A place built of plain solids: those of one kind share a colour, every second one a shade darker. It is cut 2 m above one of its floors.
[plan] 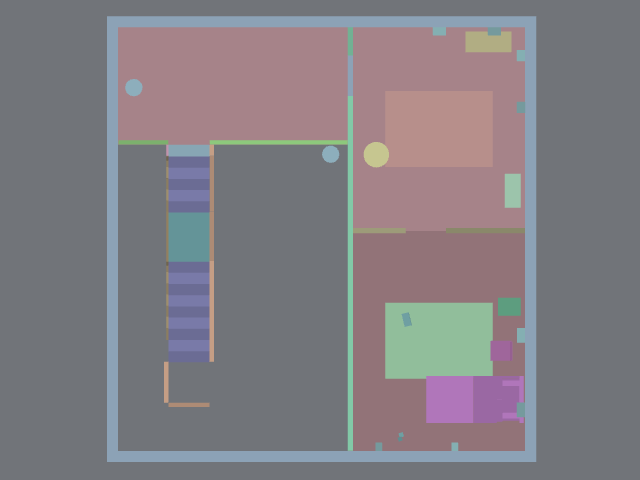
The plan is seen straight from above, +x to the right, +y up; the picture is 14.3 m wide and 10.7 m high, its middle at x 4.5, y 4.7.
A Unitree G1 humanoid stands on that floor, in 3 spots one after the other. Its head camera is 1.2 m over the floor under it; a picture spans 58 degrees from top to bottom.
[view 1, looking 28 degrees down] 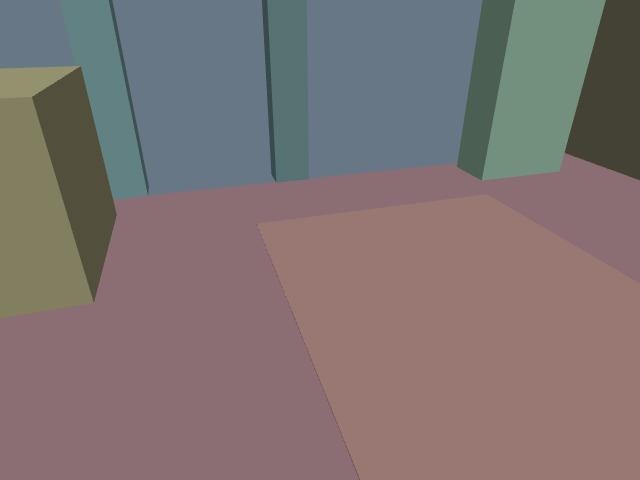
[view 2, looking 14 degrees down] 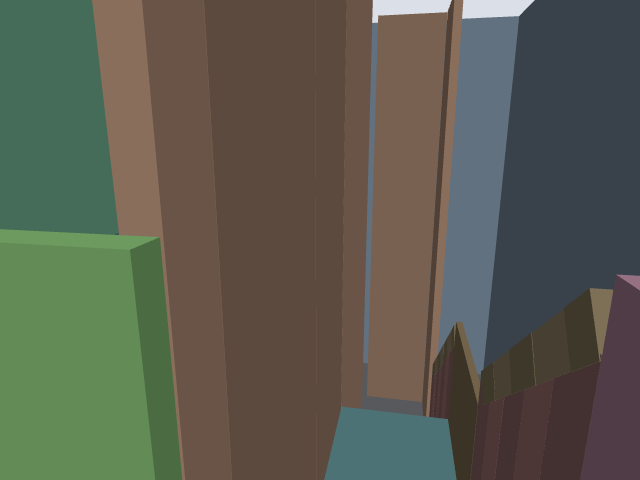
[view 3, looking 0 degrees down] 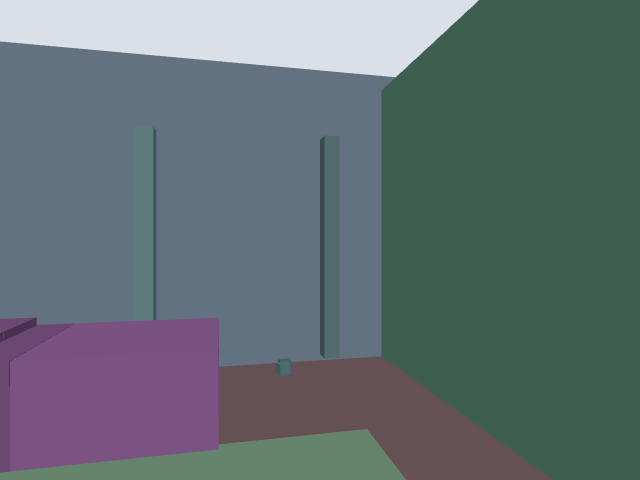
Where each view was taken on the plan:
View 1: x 5.88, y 8.36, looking -17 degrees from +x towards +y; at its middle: laid_rug_rug_study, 2.54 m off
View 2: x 1.58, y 7.58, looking -79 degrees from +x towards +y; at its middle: stair_wall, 2.48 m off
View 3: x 6.86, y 4.21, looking -103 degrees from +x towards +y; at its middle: wall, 4.32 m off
